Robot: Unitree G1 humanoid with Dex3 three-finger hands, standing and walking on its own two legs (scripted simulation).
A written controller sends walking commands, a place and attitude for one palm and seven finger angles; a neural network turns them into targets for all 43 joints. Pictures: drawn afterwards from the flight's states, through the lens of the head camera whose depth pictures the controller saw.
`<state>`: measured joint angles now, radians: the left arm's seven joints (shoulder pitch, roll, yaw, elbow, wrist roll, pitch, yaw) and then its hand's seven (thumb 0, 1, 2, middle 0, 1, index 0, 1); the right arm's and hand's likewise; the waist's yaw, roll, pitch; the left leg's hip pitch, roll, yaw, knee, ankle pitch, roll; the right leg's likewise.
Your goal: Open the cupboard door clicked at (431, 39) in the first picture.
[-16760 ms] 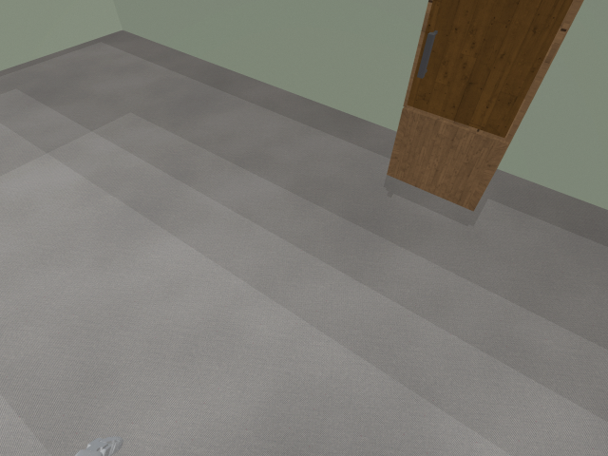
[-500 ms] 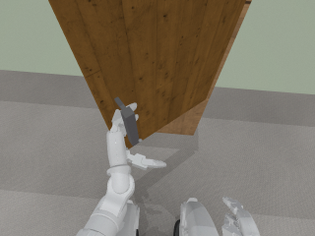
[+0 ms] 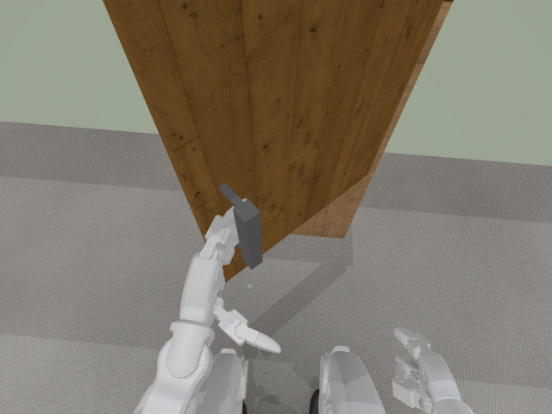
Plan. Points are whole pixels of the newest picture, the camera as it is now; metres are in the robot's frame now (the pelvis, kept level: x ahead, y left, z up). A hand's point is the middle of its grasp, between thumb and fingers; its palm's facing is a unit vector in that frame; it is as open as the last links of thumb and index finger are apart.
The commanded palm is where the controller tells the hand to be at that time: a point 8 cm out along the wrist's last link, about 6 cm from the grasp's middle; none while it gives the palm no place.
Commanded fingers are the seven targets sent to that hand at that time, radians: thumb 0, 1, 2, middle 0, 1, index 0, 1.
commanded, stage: slide the hand sideways off the handle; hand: left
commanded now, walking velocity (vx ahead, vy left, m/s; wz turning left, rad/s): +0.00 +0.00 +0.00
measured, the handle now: (241, 229) +0.36 +0.07 +0.03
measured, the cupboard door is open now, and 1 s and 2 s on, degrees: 45 45 45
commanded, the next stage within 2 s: draw the hand back to the body in 0.62 s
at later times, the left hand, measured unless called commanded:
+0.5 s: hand (204, 318) +0.24 +0.10 +0.02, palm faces -0.08 -1.00 -0.04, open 16.0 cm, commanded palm +0.22 +0.17 +0.02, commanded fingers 0.00 -0.50 0.30 -0.15 -0.30 -0.15 -0.30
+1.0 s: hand (138, 328) +0.22 +0.15 +0.10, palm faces -0.05 -1.00 -0.08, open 16.3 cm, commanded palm +0.19 +0.21 +0.10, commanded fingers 0.00 -0.50 0.30 -0.15 -0.30 -0.15 -0.30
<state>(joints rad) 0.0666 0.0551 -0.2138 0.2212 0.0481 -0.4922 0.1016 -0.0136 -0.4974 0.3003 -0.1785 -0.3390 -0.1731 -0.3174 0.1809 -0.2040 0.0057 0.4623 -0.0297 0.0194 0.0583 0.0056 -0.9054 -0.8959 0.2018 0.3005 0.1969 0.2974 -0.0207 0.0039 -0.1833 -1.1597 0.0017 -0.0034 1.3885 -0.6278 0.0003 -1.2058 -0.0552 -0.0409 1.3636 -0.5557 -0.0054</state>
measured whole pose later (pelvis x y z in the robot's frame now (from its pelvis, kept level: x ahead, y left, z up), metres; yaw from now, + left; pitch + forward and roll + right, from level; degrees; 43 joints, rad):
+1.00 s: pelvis +0.00 +0.00 +0.02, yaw +0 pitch +18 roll -2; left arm 0.49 0.23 0.06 -0.27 -0.21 -0.30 -0.16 -0.01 -0.50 0.30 -0.15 -0.30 -0.16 -0.30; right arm 0.26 -0.20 0.03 0.42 0.04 -0.04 -0.04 0.01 -0.90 -0.90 0.20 0.30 0.20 0.30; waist -0.01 0.05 -0.19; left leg -1.01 0.02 -0.04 1.30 -0.60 -0.01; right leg -1.03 -0.04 -0.08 1.25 -0.52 -0.01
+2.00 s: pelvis +0.06 -0.01 +0.14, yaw -1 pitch -3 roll -1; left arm 0.47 0.37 0.37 -0.45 -0.07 -0.06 0.13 0.01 0.73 0.83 -0.20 -0.30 -0.21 -0.30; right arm 0.22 -0.24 0.04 0.60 0.01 -0.14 -0.09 0.01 -0.90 -0.90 0.20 0.30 0.20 0.30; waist 0.07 0.08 -0.02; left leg -0.11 0.03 0.00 0.50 -0.34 -0.01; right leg -0.16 -0.01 -0.06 0.49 -0.29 0.00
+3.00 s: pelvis -0.02 +0.02 +0.13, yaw -3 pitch -2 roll +0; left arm 0.53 0.40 0.43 -0.47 -0.02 -0.18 0.13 0.01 0.89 0.90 -0.21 -0.30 -0.21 -0.30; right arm 0.17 -0.22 0.01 0.55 0.01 -0.04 -0.08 0.01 -0.90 -0.90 0.20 0.30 0.20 0.30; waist 0.01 -0.01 0.05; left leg -0.27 -0.01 0.06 0.53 -0.24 0.04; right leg -0.32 -0.04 0.00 0.50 -0.15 0.04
